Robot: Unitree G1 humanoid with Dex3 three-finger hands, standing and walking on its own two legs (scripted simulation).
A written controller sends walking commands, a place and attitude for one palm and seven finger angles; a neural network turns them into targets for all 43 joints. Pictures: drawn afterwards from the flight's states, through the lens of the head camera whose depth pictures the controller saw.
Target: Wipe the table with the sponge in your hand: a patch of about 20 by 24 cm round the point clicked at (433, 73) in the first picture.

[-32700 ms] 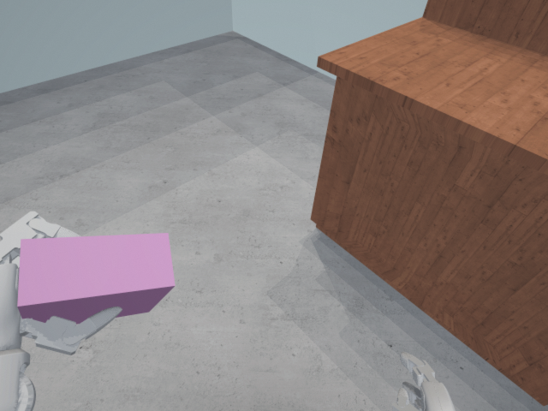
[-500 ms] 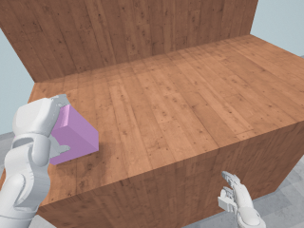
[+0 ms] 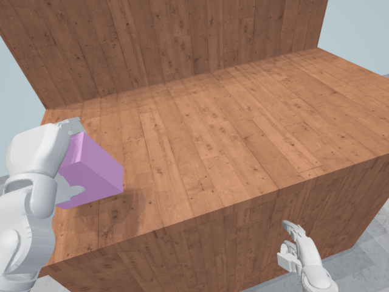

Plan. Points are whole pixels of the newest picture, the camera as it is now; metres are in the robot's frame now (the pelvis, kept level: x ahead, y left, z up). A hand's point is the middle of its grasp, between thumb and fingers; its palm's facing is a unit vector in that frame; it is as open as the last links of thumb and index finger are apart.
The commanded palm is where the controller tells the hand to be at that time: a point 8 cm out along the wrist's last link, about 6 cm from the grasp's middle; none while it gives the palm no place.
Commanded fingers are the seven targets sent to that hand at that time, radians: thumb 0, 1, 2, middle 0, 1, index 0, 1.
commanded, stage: move the sponge above the wiping area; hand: left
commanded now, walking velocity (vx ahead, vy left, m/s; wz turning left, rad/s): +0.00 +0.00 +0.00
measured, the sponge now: (81, 179) +0.25 +0.27 +0.15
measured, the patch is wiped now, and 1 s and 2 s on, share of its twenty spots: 0.00 0.00 0.00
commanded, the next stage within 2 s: lower the sponge onto the table in 1.72 s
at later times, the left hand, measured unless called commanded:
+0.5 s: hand (61, 156) +0.25 +0.28 +0.21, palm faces +0.29 -0.09 -0.95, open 9.9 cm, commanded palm +0.18 +0.28 +0.27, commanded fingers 0.00 0.10 1.30 -1.20 -1.60 -1.20 -1.60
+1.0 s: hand (61, 161) +0.23 +0.27 +0.22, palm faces +0.35 -0.12 -0.93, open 9.9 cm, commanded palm +0.17 +0.27 +0.27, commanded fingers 0.00 0.10 1.30 -1.20 -1.60 -1.20 -1.60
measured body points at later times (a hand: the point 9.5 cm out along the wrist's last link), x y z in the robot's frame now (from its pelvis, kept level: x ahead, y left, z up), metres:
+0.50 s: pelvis -0.01 +0.00 +0.00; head -0.04 -0.05 +0.44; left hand +0.23 +0.28 +0.26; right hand +0.25 -0.18 -0.07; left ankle +0.00 +0.12 -0.74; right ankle +0.06 -0.09 -0.74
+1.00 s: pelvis -0.01 +0.00 +0.00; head -0.05 -0.06 +0.44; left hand +0.21 +0.27 +0.27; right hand +0.25 -0.17 -0.07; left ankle +0.00 +0.12 -0.74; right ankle +0.06 -0.09 -0.74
